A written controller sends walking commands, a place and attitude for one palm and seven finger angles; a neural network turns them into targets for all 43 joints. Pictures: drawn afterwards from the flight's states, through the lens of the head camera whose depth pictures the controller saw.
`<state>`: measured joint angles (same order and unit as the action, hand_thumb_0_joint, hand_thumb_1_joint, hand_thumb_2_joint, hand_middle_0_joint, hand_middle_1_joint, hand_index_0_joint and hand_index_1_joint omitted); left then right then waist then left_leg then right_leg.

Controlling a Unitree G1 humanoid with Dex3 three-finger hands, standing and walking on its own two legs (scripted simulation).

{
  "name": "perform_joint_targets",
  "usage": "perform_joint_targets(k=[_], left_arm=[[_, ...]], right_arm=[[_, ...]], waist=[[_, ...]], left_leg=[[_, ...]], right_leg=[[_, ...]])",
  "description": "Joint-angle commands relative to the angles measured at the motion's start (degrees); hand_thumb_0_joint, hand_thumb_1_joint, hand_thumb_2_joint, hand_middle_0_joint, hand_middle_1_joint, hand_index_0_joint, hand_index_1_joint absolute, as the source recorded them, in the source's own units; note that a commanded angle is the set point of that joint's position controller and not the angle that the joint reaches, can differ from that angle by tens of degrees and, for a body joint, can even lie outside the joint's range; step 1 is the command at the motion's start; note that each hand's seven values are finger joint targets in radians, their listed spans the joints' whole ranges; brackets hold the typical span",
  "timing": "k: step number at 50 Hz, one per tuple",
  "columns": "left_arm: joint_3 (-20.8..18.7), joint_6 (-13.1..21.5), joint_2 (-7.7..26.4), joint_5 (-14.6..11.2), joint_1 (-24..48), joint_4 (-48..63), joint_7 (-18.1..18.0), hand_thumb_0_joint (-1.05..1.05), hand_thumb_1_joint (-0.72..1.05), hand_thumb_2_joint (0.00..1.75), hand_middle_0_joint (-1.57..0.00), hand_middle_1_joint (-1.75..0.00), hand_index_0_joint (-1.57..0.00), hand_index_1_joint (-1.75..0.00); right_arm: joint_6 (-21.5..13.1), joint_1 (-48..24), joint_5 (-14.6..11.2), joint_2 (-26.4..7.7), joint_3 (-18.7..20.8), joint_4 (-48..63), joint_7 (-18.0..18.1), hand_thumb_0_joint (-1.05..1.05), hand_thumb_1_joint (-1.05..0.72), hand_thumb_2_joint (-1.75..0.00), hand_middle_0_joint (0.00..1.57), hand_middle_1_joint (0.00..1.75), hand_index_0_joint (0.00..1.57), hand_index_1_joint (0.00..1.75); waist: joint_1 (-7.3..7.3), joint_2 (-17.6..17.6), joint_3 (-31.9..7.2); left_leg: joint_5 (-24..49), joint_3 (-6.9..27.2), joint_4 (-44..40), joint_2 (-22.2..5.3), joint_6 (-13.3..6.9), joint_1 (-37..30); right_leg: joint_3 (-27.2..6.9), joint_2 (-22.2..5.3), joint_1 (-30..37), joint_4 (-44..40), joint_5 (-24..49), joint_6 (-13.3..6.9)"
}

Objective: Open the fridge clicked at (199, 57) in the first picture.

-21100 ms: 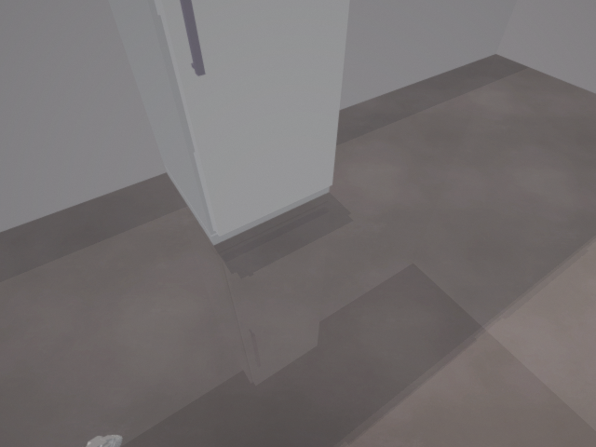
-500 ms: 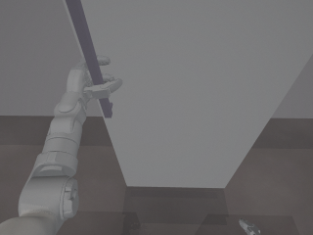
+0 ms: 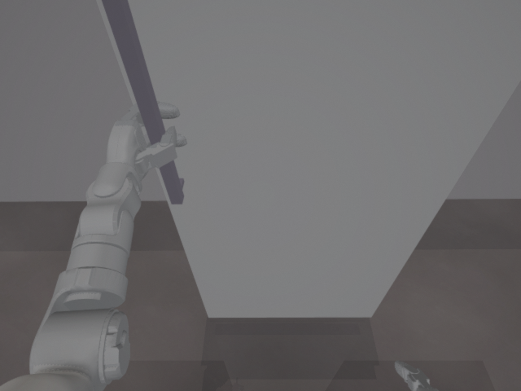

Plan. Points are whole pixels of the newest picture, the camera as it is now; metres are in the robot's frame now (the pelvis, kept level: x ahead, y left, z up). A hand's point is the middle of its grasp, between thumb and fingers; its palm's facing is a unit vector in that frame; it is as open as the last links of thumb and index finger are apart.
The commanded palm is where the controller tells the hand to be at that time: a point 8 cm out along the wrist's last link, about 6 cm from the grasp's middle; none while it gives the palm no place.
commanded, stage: grip the handle and tug to test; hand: left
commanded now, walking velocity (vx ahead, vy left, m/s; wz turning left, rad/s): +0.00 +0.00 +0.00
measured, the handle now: (145, 79) +0.47 +0.18 +0.26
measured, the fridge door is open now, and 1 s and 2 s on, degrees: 0 7 35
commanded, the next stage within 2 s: pull the door a little, standing still in 0.44 s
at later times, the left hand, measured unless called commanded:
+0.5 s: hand (168, 152) +0.41 +0.15 +0.18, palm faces +0.03 -1.00 +0.00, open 5.7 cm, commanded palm +0.35 +0.20 +0.18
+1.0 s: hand (163, 186) +0.34 +0.14 +0.17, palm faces +0.00 -1.00 -0.03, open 6.1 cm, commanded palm +0.31 +0.20 +0.17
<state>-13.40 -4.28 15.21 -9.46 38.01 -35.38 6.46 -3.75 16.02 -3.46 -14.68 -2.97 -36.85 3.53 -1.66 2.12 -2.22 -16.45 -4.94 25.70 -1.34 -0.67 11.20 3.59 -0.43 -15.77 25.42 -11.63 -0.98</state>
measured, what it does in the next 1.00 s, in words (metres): stands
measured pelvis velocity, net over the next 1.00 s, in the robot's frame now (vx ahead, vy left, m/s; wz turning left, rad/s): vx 0.04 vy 0.00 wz -0.03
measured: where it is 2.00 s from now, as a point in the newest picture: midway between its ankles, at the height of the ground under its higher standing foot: outside the picture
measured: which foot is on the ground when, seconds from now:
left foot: down 0.00-1.00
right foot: down 0.00-1.00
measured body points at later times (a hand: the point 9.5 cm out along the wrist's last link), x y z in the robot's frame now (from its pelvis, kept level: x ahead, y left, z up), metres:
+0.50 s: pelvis +0.03 +0.00 +0.00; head +0.02 -0.01 +0.45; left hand +0.40 +0.21 +0.18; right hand +0.17 -0.24 -0.09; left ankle -0.03 +0.11 -0.74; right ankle +0.02 -0.11 -0.74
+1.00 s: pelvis +0.04 +0.00 +0.00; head +0.02 -0.02 +0.45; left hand +0.34 +0.20 +0.18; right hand +0.23 -0.22 -0.08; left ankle -0.03 +0.11 -0.74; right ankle +0.02 -0.11 -0.74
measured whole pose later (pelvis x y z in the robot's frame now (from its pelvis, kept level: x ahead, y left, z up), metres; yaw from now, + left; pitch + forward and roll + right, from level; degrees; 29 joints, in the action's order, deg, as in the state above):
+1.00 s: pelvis +0.04 +0.00 +0.00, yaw -2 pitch +1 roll +0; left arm -9.9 -18.5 10.8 -12.4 2.3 13.2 5.4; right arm 1.1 11.1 -2.5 -13.1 -3.5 -31.6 1.7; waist 0.7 3.6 -5.0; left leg -18.0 -3.8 24.2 -1.1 -0.2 4.6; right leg 2.2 0.1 -9.8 24.3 -14.7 -0.8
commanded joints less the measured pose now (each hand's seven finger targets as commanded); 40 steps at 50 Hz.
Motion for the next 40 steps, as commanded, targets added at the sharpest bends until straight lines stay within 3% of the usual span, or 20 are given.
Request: perform_joint_targets(k=[1,5,6,7,11,15,18,20,22,23,25,27,29,30,34,35,40], left_arm=[[-2.76,4.1,12.28,-0.96,25.17,16.12,0.25,0.0,0.9,0.9,-0.45,-1.4,-0.45,-1.4],[-1.84,3.37,10.3,-1.1,21.13,18.95,-0.05,0.0,0.9,0.9,-0.45,-1.4,-0.45,-1.4],[-2.93,3.39,11.11,-1.27,20.77,21.19,-0.24,0.0,0.9,0.9,-0.45,-1.4,-0.45,-1.4],[-1.93,3.04,9.52,-1.37,18.84,22.09,-0.13,0.0,0.9,0.9,-0.45,-1.4,-0.45,-1.4],[-2.92,1.25,10.03,-1.67,14.52,23.69,-0.03,0.0,0.9,0.9,-0.45,-1.4,-0.45,-1.4],[-4.26,-0.2,10.65,-1.71,7.88,29.74,-0.11,0.0,0.9,0.9,-0.45,-1.4,-0.45,-1.4],[-3.22,-1.7,9.17,-1.99,6.02,34.4,-0.06,0.0,0.9,0.9,-0.45,-1.4,-0.45,-1.4],[-4.54,-2.58,10.27,-1.92,0.97,37.98,-0.27,0.0,0.9,0.9,-0.45,-1.4,-0.45,-1.4],[-3.04,-3.47,8.0,-2.19,-2.33,42.27,-0.31,0.0,0.9,0.9,-0.45,-1.4,-0.45,-1.4],[-1.63,-4.07,6.74,-2.19,-1.5,43.43,-0.27,0.0,0.9,0.9,-0.45,-1.4,-0.45,-1.4],[-2.62,-4.78,7.87,-2.15,-3.46,45.87,-0.69,0.0,0.9,0.9,-0.45,-1.4,-0.45,-1.4],[-2.05,-5.98,6.71,-2.52,-4.98,47.32,-0.75,0.0,0.9,0.9,-0.45,-1.4,-0.45,-1.4],[-1.37,-7.17,8.3,-1.91,5.59,44.8,-1.25,0.0,0.9,0.9,-0.45,-1.4,-0.45,-1.4],[-1.09,-7.65,8.09,-1.83,7.3,43.34,-1.62,0.0,0.9,0.9,-0.45,-1.4,-0.45,-1.4],[-0.62,-8.74,6.2,-1.93,1.53,44.84,-1.64,0.0,0.9,0.9,-0.45,-1.4,-0.45,-1.4],[-0.32,-8.7,6.12,-1.83,-0.52,44.6,-1.49,0.0,0.9,0.9,-0.45,-1.4,-0.45,-1.4],[-1.01,-7.51,6.2,-2.48,-7.89,49.96,-0.75,0.0,0.9,0.9,-0.45,-1.4,-0.45,-1.4]], right_arm=[[-2.47,-3.94,-0.12,-6.92,2.92,7.87,0.42,0.0,-0.9,-0.9,0.2,0.3,0.2,0.3],[-2.33,-4.49,-0.13,-6.75,3.06,8.5,0.09,0.0,-0.9,-0.9,0.2,0.3,0.2,0.3],[-2.4,-4.66,-0.06,-6.62,3.23,8.64,0.01,0.0,-0.9,-0.9,0.2,0.3,0.2,0.3],[-2.42,-5.0,-0.06,-6.5,3.2,9.01,-0.12,0.0,-0.9,-0.9,0.2,0.3,0.2,0.3],[-1.79,-5.63,-0.17,-6.57,3.3,9.22,-0.24,0.0,-0.9,-0.9,0.2,0.3,0.2,0.3],[-1.2,-6.75,0.01,-6.37,3.42,10.71,-0.64,0.0,-0.9,-0.9,0.2,0.3,0.2,0.3],[-0.65,-7.26,-0.11,-6.09,3.49,11.02,-0.93,0.0,-0.9,-0.9,0.2,0.3,0.2,0.3],[-0.35,-7.86,0.05,-6.05,3.68,11.94,-1.13,0.0,-0.9,-0.9,0.2,0.3,0.2,0.3],[-0.11,-8.53,0.04,-5.53,3.5,12.37,-1.47,0.0,-0.9,-0.9,0.2,0.3,0.2,0.3],[-0.09,-8.69,0.13,-5.47,3.43,12.28,-1.53,0.0,-0.9,-0.9,0.2,0.3,0.2,0.3],[0.12,-9.11,0.22,-5.62,3.69,12.37,-1.42,0.0,-0.9,-0.9,0.2,0.3,0.2,0.3],[0.18,-9.69,0.36,-5.43,3.42,12.44,-1.33,0.0,-0.9,-0.9,0.2,0.3,0.2,0.3],[0.59,-9.6,0.25,-5.76,3.22,10.7,-0.51,0.0,-0.9,-0.9,0.2,0.3,0.2,0.3],[0.75,-9.51,0.35,-5.87,3.24,10.32,-0.15,0.0,-0.9,-0.9,0.2,0.3,0.2,0.3],[0.79,-9.64,0.7,-5.01,3.07,11.0,-0.17,0.0,-0.9,-0.9,0.2,0.3,0.2,0.3],[0.96,-9.68,0.67,-5.07,3.08,11.04,-0.34,0.0,-0.9,-0.9,0.2,0.3,0.2,0.3],[1.28,-11.64,0.91,-4.93,2.67,12.53,-0.8,0.0,-0.9,-0.9,0.2,0.3,0.2,0.3]], waist=[[1.82,-1.39,-17.91],[2.57,-1.48,-18.79],[2.83,-1.44,-19.74],[3.08,-1.87,-20.15],[3.42,-2.82,-18.64],[5.03,-1.17,-20.71],[4.56,-1.6,-20.62],[5.74,-0.28,-22.04],[5.54,0.18,-21.51],[5.1,0.73,-21.03],[5.32,-0.73,-20.67],[5.07,-1.21,-20.18],[2.88,-1.35,-16.91],[2.6,-1.7,-15.97],[4.06,-0.34,-20.73],[4.34,-0.5,-20.41],[5.41,-2.46,-19.51]], left_leg=[[20.35,3.14,-2.04,0.79,-1.28,-2.57],[23.49,3.18,-1.91,0.51,-1.01,-4.15],[24.31,3.2,-1.88,0.49,-0.96,-4.65],[25.46,3.1,-1.91,0.45,-0.94,-4.77],[26.94,2.57,-1.88,0.27,-0.96,-4.69],[31.95,2.32,-1.76,0.24,-0.58,-5.75],[34.32,2.26,-1.64,0.05,-0.47,-6.56],[38.14,2.0,-1.22,-0.01,-0.26,-7.35],[41.21,2.01,-0.97,-0.26,-0.06,-8.2],[41.65,2.24,-0.98,-0.27,0.13,-8.74],[41.41,2.32,-0.82,-0.45,0.12,-9.11],[40.11,2.44,-0.95,-0.18,-0.03,-8.87],[35.89,2.58,-0.95,0.22,-0.21,-8.38],[34.44,2.61,-0.8,0.37,-0.49,-8.61],[41.97,2.94,0.35,0.64,-0.27,-9.98],[42.59,2.92,0.55,0.51,-0.17,-10.02],[38.05,3.26,-0.64,0.4,-0.26,-8.53]], right_leg=[[-1.9,0.31,12.27,-0.41,20.94,-0.94],[-1.5,0.46,12.97,-0.15,22.51,-1.14],[-1.6,0.5,13.48,-0.11,23.26,-1.08],[-1.56,0.52,14.13,0.19,24.28,-1.08],[-1.49,0.49,14.64,0.0,26.47,-0.94],[-1.45,0.28,17.45,0.65,29.95,-1.07],[-1.34,0.37,17.52,0.73,31.86,-0.88],[-1.45,0.17,19.35,1.27,34.68,-0.93],[-1.19,0.17,19.12,1.45,36.84,-0.78],[-1.07,0.22,18.36,1.28,36.48,-0.78],[-1.01,0.41,18.43,1.1,35.92,-0.77],[-0.92,0.38,18.27,1.07,35.98,-0.68],[-1.0,0.67,15.26,0.14,33.32,-0.58],[-1.02,0.74,14.56,-0.24,32.39,-0.61],[-0.66,0.26,17.53,1.57,38.31,-0.55],[-0.66,0.23,17.62,1.69,38.73,-0.61],[-0.74,0.12,18.75,1.31,35.87,-0.79]])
